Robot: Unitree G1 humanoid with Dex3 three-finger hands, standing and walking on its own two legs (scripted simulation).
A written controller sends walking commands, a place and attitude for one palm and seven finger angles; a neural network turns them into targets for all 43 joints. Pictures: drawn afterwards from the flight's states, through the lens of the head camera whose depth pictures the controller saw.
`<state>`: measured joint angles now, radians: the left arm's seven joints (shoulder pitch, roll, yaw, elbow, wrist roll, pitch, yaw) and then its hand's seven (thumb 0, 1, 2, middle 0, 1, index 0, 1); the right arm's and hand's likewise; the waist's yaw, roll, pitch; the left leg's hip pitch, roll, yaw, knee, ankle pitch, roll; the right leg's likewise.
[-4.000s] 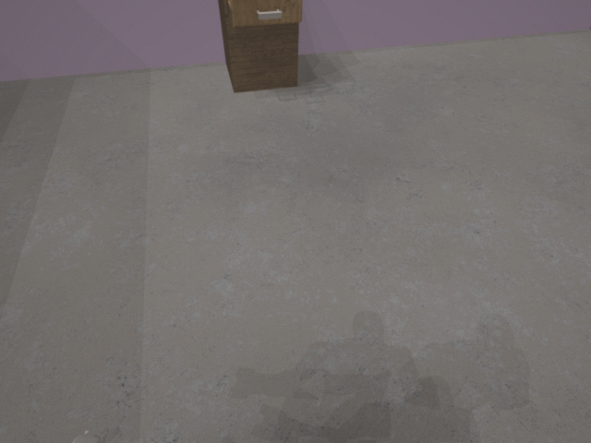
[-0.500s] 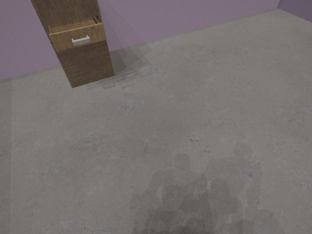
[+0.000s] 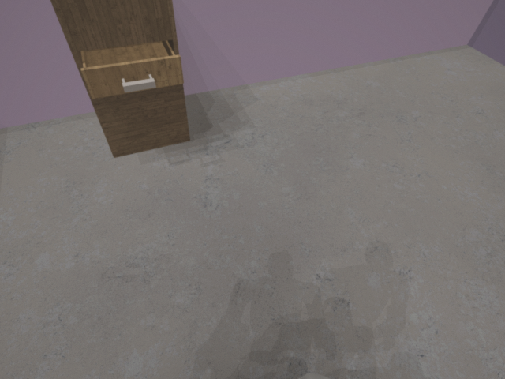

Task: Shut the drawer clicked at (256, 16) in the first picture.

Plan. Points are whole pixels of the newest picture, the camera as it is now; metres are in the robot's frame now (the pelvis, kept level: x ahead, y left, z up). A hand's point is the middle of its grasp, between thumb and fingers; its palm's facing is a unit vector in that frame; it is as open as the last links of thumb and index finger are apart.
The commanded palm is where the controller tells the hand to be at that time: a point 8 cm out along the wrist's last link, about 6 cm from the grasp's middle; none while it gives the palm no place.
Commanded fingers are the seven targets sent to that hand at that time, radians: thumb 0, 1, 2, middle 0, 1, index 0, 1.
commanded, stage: walk to a spot facing it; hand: left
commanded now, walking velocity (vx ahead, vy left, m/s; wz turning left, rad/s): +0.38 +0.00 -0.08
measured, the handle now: (138, 82) +1.18 +0.56 -0.24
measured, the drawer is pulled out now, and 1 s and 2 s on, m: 0.15 0.15 0.15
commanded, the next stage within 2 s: turn to face it in 1.18 s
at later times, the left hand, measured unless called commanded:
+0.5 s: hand (198, 305) +0.28 +0.13 -0.16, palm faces +0.05 -0.97 -0.23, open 7.1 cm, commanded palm none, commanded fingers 0.00 0.90 0.90 -0.20 -0.30 -0.20 -0.30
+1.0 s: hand (194, 221) +0.48 +0.18 -0.17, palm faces +0.07 -0.98 -0.17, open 7.3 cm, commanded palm none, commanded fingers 0.00 0.90 0.90 -0.20 -0.30 -0.20 -0.30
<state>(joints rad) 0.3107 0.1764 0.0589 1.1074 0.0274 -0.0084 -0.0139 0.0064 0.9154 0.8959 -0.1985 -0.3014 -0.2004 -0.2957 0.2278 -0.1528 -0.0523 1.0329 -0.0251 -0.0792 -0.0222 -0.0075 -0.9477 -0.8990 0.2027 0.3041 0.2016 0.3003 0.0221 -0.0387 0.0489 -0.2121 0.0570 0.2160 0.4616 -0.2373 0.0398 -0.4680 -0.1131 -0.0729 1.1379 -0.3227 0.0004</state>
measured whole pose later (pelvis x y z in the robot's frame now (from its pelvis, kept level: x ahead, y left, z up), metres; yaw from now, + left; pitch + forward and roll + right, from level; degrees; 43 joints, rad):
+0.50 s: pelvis +0.22 -0.06 +0.00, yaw +0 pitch +0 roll +0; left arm 0.24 0.16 0.06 1.04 0.02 -0.07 0.02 -0.02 0.96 0.90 -0.20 -0.30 -0.21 -0.30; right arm 0.28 -0.17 -0.06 1.07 -0.03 -0.02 0.01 0.01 -0.92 -0.90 0.20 0.30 0.20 0.30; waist -0.02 0.03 0.01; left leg -0.52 0.14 0.08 1.06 -0.27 -0.01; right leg -0.20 -0.03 -0.19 0.43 -0.24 -0.04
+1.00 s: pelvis +0.45 -0.01 +0.01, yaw +1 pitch +0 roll +0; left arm 0.23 0.18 0.06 1.05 0.03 0.00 -0.02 0.00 0.92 0.90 -0.20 -0.30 -0.20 -0.30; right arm 0.31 -0.16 -0.05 1.08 -0.02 -0.07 -0.01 -0.01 -0.95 -0.90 0.20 0.30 0.20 0.30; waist 0.01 -0.03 0.04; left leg -0.10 0.02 0.21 0.35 -0.24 0.04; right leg -0.56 -0.15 -0.07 0.98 -0.22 0.02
